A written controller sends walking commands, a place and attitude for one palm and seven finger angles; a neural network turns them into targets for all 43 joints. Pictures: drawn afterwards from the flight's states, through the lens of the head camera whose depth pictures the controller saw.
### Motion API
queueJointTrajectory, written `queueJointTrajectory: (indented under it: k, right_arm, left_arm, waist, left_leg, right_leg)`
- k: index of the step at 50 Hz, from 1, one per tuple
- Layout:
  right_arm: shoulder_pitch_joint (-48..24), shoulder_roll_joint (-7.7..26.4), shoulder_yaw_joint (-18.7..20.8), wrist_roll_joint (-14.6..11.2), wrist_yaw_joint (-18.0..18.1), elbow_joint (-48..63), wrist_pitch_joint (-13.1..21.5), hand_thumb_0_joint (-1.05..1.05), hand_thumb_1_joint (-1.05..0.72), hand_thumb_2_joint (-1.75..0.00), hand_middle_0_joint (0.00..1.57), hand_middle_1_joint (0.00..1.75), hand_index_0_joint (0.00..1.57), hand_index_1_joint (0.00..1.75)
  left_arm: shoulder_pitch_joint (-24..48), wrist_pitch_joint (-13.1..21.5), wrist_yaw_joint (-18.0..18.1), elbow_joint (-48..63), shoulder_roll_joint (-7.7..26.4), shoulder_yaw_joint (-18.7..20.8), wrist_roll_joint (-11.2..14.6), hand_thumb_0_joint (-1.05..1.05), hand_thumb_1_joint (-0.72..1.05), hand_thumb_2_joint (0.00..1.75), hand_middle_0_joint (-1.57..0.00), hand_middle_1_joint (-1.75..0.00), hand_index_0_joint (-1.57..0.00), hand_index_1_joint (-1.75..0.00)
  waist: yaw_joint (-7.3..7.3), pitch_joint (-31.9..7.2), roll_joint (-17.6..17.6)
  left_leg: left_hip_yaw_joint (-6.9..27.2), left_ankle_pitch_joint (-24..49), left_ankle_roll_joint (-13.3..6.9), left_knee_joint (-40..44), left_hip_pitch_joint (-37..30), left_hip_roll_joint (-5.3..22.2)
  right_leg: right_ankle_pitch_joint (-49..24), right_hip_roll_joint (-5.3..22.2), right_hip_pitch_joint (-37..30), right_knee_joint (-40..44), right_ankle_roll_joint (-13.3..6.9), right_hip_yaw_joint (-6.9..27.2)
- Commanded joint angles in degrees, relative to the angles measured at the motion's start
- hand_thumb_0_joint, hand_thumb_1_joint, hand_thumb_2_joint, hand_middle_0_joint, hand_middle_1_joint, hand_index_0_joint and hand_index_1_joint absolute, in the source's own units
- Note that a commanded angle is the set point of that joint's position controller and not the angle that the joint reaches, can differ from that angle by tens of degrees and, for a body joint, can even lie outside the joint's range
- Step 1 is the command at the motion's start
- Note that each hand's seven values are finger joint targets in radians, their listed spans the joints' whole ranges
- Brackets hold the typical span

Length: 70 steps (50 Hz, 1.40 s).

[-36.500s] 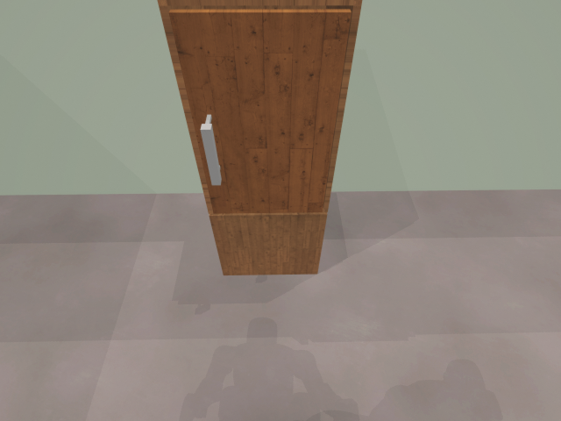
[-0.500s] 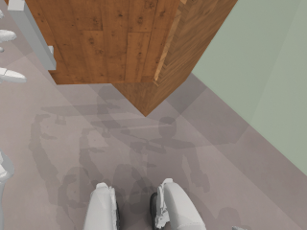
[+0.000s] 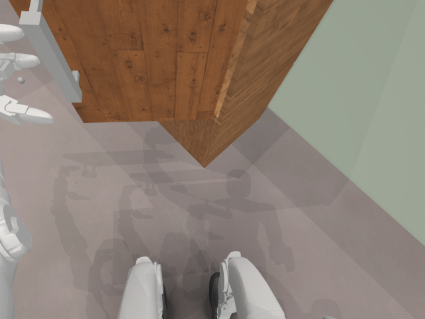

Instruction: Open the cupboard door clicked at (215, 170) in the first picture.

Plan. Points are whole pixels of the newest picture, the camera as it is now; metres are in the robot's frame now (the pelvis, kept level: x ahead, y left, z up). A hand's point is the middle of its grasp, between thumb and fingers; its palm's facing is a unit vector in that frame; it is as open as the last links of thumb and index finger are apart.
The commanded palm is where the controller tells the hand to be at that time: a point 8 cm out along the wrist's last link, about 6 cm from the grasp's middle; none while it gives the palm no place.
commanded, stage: slide the fingers in behind the handle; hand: left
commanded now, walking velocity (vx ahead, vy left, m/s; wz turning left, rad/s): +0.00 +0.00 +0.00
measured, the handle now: (58, 54) +0.56 +0.24 +0.05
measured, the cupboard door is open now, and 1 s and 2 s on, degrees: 51 51 51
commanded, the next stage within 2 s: close the thumb around the handle in 1.34 s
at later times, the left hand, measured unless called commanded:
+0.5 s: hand (46, 79) +0.51 +0.25 +0.05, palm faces +0.05 -1.00 -0.02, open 14.0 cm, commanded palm +0.49 +0.28 +0.05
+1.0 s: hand (64, 78) +0.51 +0.23 +0.05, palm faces +0.05 -1.00 -0.02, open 14.0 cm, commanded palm +0.50 +0.26 +0.05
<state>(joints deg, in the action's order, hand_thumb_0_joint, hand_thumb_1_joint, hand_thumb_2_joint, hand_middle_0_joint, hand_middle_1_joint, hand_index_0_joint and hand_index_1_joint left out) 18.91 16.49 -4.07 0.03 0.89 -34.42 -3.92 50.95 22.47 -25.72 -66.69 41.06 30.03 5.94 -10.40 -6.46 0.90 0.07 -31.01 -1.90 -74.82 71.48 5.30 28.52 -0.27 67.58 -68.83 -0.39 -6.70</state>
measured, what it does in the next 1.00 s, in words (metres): stands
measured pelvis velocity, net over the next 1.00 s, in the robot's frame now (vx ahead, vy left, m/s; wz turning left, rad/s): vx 0.00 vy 0.00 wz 0.01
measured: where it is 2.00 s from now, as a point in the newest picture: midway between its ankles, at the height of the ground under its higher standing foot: (189, 318)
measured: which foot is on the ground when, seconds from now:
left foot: down 0.00-1.00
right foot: down 0.00-1.00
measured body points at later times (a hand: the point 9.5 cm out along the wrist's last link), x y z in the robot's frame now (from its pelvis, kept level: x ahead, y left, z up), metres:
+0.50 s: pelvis +0.00 +0.00 +0.00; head +0.16 +0.03 +0.42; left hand +0.50 +0.30 +0.06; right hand +0.02 -0.27 -0.10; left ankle +0.03 +0.10 -0.62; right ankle +0.03 -0.13 -0.62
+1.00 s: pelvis +0.00 +0.00 +0.00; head +0.17 +0.03 +0.42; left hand +0.51 +0.28 +0.05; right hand +0.03 -0.27 -0.10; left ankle +0.03 +0.10 -0.62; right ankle +0.03 -0.13 -0.62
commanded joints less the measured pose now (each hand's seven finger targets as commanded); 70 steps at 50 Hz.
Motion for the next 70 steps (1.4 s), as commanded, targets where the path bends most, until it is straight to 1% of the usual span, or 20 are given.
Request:
queueJointTrajectory:
  k: [1,6,8,11,13,17,20,22,23,27,37,40,41,46,51,56,62,65,68,70]
  right_arm:
    - [10.35,11.69,4.48,0.28,0.76,1.94,0.65,0.00,-0.90,-0.90,0.20,0.30,0.20,0.30]
    - [10.33,11.49,4.55,0.32,0.77,2.08,0.83,0.00,-0.90,-0.90,0.20,0.30,0.20,0.30]
    - [10.20,11.38,4.55,0.29,0.80,1.87,0.92,0.00,-0.90,-0.90,0.20,0.30,0.20,0.30]
    - [10.30,11.29,4.66,0.37,0.75,1.82,1.11,0.00,-0.90,-0.90,0.20,0.30,0.20,0.30]
    - [10.33,11.24,4.59,0.33,0.64,1.69,1.11,0.00,-0.90,-0.90,0.20,0.30,0.20,0.30]
    - [10.43,10.97,4.57,0.32,0.58,1.61,1.16,0.00,-0.90,-0.90,0.20,0.30,0.20,0.30]
    - [10.50,10.76,4.59,0.45,0.62,1.72,1.38,0.00,-0.90,-0.90,0.20,0.30,0.20,0.30]
    - [10.63,10.95,4.67,0.48,0.68,1.50,1.32,0.00,-0.90,-0.90,0.20,0.30,0.20,0.30]
    - [10.51,10.69,4.55,0.42,0.56,1.57,1.44,0.00,-0.90,-0.90,0.20,0.30,0.20,0.30]
    - [10.68,10.68,4.63,0.56,0.41,1.73,1.29,0.00,-0.90,-0.90,0.20,0.30,0.20,0.30]
    - [10.84,10.36,5.24,0.59,0.09,0.97,1.16,0.00,-0.90,-0.90,0.20,0.30,0.20,0.30]
    - [11.03,10.38,5.02,0.68,0.18,0.93,1.26,0.00,-0.90,-0.90,0.20,0.30,0.20,0.30]
    - [10.98,10.51,4.94,0.75,0.25,0.87,1.15,0.00,-0.90,-0.90,0.20,0.30,0.20,0.30]
    - [11.00,10.01,5.19,1.16,-0.31,0.80,1.19,0.00,-0.90,-0.90,0.20,0.30,0.20,0.30]
    - [10.99,10.04,5.25,1.10,-0.41,1.09,0.76,0.00,-0.90,-0.90,0.20,0.30,0.20,0.30]
    - [11.04,9.98,5.37,1.11,-0.36,0.82,0.48,0.00,-0.90,-0.90,0.20,0.30,0.20,0.30]
    - [10.85,9.67,5.52,1.03,-0.58,1.26,0.32,0.00,-0.90,-0.90,0.20,0.30,0.20,0.30]
    - [10.71,9.54,5.32,0.92,-0.58,1.73,0.31,0.00,-0.90,-0.90,0.20,0.30,0.20,0.30]
    - [10.00,9.48,5.28,0.73,-0.44,1.83,0.40,0.00,-0.90,-0.90,0.20,0.30,0.20,0.30]
    - [10.04,9.46,5.35,0.78,-0.35,1.85,0.71,0.00,-0.90,-0.90,0.20,0.30,0.20,0.30]
  left_arm:
    - [21.50,3.74,0.39,11.83,16.47,1.42,1.65,0.00,-0.50,0.30,-0.30,-1.20,-0.30,-1.20]
    - [22.16,3.90,1.42,13.75,16.06,1.34,1.59,0.00,-0.50,0.30,-0.30,-1.20,-0.30,-1.20]
    - [22.60,3.83,1.94,12.78,14.87,0.59,1.52,0.00,-0.50,0.30,-0.30,-1.20,-0.30,-1.20]
    - [22.26,4.25,2.35,13.84,13.80,0.11,1.61,0.00,-0.50,0.30,-0.30,-1.20,-0.30,-1.20]
    - [21.54,3.77,2.67,12.26,13.21,0.12,1.82,0.00,-0.50,0.30,-0.30,-1.20,-0.30,-1.20]
    - [21.55,3.98,3.40,12.17,12.67,-0.32,1.47,0.00,-0.50,0.30,-0.30,-1.20,-0.30,-1.20]
    - [22.73,4.41,4.24,12.87,11.33,-1.04,1.53,0.00,-0.50,0.30,-0.30,-1.20,-0.30,-1.20]
    - [22.35,4.60,4.61,12.32,13.17,0.46,1.25,0.00,-0.50,0.30,-0.30,-1.20,-0.30,-1.20]
    - [22.35,4.44,4.60,11.70,11.87,-0.67,1.22,0.00,-0.50,0.30,-0.30,-1.20,-0.30,-1.20]
    - [21.82,4.85,4.96,12.71,13.23,0.50,0.92,0.00,-0.50,0.30,-0.30,-1.20,-0.30,-1.20]
    - [22.58,4.90,6.21,14.02,6.14,-3.50,1.67,0.00,-0.50,0.30,-0.30,-1.20,-0.30,-1.20]
    - [23.50,4.89,7.28,12.80,7.08,-2.85,1.25,0.00,-0.50,0.30,-0.30,-1.20,-0.30,-1.20]
    - [23.60,5.13,7.76,12.95,8.86,-1.63,0.86,0.00,-0.50,0.30,-0.30,-1.20,-0.30,-1.20]
    - [24.12,6.47,8.83,13.99,4.97,-4.05,0.53,0.00,-0.50,0.30,-0.30,-1.20,-0.30,-1.20]
    - [23.73,6.74,9.24,15.12,6.00,-3.32,0.14,0.00,-0.50,0.30,-0.30,-1.20,-0.30,-1.20]
    - [23.42,6.55,9.55,14.08,4.50,-3.88,0.51,0.00,-0.50,0.30,-0.30,-1.20,-0.30,-1.20]
    - [19.21,7.12,9.56,14.52,4.95,-2.56,0.89,0.00,-0.50,0.30,-0.30,-1.20,-0.30,-1.20]
    - [17.66,6.92,9.33,13.25,5.11,-2.11,1.23,0.00,-0.50,0.30,-0.30,-1.20,-0.30,-1.20]
    - [18.98,7.16,8.89,13.84,5.07,-2.88,1.13,0.00,-0.50,0.30,-0.30,-1.20,-0.30,-1.20]
    - [19.66,7.95,8.53,15.04,4.96,-2.90,1.52,0.00,-0.50,0.30,-0.30,-1.20,-0.30,-1.20]
  waist:
    - [0.09,-29.86,13.12]
    - [0.27,-32.22,13.21]
    - [-0.22,-30.14,11.84]
    - [0.08,-32.22,12.82]
    - [-0.07,-29.99,11.04]
    - [0.33,-30.44,11.59]
    - [-0.41,-30.17,10.65]
    - [0.01,-31.07,9.77]
    - [-0.28,-30.20,10.27]
    - [0.42,-31.74,10.91]
    - [-0.69,-31.44,10.94]
    - [-0.98,-29.67,9.27]
    - [-0.36,-30.22,10.21]
    - [-0.75,-31.79,11.99]
    - [-0.08,-33.20,12.17]
    - [-0.72,-31.68,10.45]
    - [0.91,-32.28,9.68]
    - [0.81,-30.56,6.99]
    - [0.42,-28.97,7.98]
    - [0.41,-30.33,8.25]
  left_leg:
    - [5.38,24.38,0.36,8.49,-29.39,-1.90]
    - [5.12,24.94,0.27,8.22,-29.52,-2.05]
    - [4.93,22.98,0.14,8.37,-27.89,-2.18]
    - [5.10,23.88,0.26,8.55,-29.41,-2.19]
    - [4.86,22.10,0.14,8.79,-27.61,-2.27]
    - [4.68,22.18,0.19,8.82,-27.46,-2.41]
    - [4.43,21.68,-0.15,8.50,-26.66,-2.48]
    - [4.36,21.60,-0.05,8.50,-25.96,-2.44]
    - [3.94,21.28,-0.15,8.41,-24.94,-2.65]
    - [3.74,23.01,-0.10,8.02,-25.14,-2.68]
    - [4.64,24.13,0.31,8.76,-29.43,-2.49]
    - [4.47,21.86,0.06,8.86,-26.95,-2.72]
    - [4.56,22.70,0.28,9.04,-27.22,-2.65]
    - [5.01,25.91,0.70,8.85,-31.08,-2.49]
    - [4.88,27.00,0.75,9.12,-31.19,-2.58]
    - [4.86,27.01,0.66,9.14,-30.88,-2.54]
    - [4.11,27.99,0.72,9.46,-30.37,-2.80]
    - [3.28,25.39,0.15,9.36,-26.59,-3.15]
    - [2.90,23.01,0.14,9.65,-25.52,-3.22]
    - [3.04,23.47,0.07,9.36,-26.45,-3.25]
  right_leg:
    - [-13.86,-2.78,-7.59,7.20,-1.00,3.23]
    - [-14.87,-2.71,-8.85,6.95,-0.95,3.55]
    - [-13.91,-2.66,-9.04,7.39,-0.82,3.61]
    - [-14.33,-2.59,-8.91,7.18,-0.89,3.61]
    - [-13.58,-2.67,-9.48,7.82,-0.76,3.69]
    - [-13.80,-2.61,-9.90,7.65,-0.88,3.81]
    - [-13.83,-2.65,-9.91,7.53,-0.84,3.99]
    - [-14.09,-2.56,-11.04,7.54,-0.70,4.10]
    - [-14.38,-2.52,-11.36,7.69,-0.64,4.35]
    - [-16.31,-2.51,-12.69,7.14,-0.71,4.54]
    - [-15.56,-2.48,-9.40,7.69,-0.71,3.68]
    - [-14.47,-2.52,-10.02,7.62,-0.78,3.76]
    - [-14.99,-2.38,-10.44,7.48,-0.82,3.78]
    - [-16.01,-2.46,-8.70,7.09,-0.96,3.32]
    - [-17.30,-2.41,-10.47,6.89,-1.02,3.43]
    - [-17.71,-2.43,-10.29,7.23,-0.83,3.39]
    - [-19.65,-2.45,-13.41,7.53,-0.82,3.75]
    - [-19.78,-2.57,-15.60,7.78,-0.70,4.27]
    - [-18.55,-2.39,-15.40,8.30,-0.55,4.67]
    - [-18.70,-2.44,-15.30,7.94,-0.76,4.66]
